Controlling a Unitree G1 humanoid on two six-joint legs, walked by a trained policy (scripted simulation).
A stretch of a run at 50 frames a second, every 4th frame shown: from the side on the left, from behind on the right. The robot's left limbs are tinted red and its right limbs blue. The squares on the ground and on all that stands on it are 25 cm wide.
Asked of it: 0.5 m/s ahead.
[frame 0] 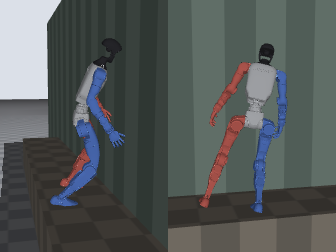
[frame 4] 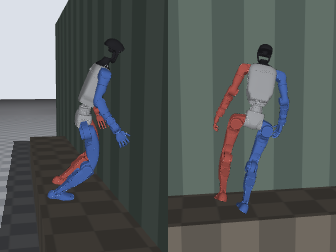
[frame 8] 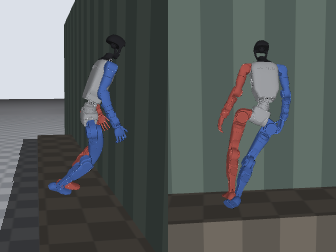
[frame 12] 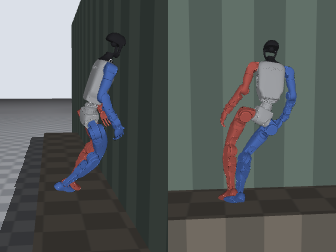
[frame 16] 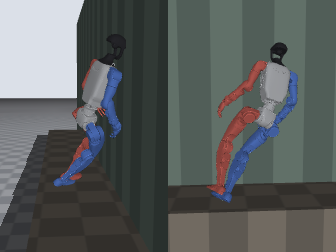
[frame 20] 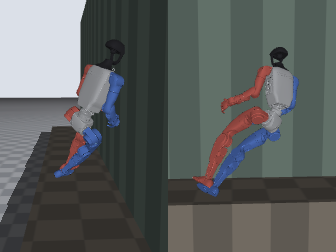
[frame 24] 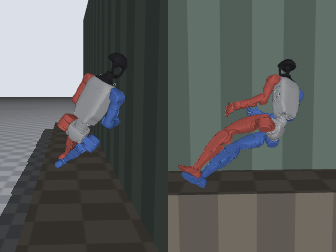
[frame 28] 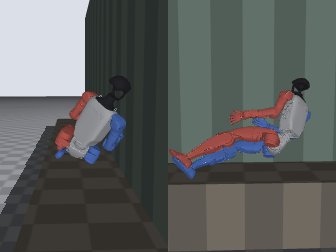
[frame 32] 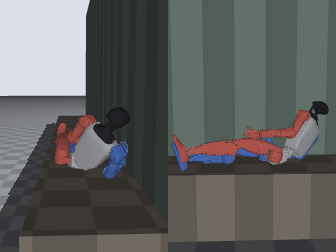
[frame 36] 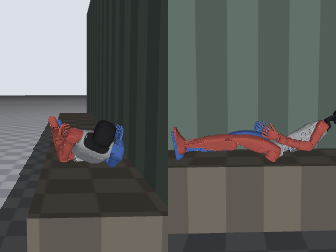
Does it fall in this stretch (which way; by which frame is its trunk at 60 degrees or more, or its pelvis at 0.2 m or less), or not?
yes: goes over to its right; its pelvis at 0.2 m or less by frame 32
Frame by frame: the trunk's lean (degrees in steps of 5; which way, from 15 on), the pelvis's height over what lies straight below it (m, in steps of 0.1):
0: 30 forward and to its right, 0.7
4: 25 forward, 0.7
8: 25 forward, 0.7
12: 20 forward, 0.7
16: 25 forward, 0.6
20: 25 forward, 0.6
24: 30 forward, 0.4
28: 35 forward and to its right, 0.3
32: 45 forward and to its right, 0.1
36: 65 to its right, 0.1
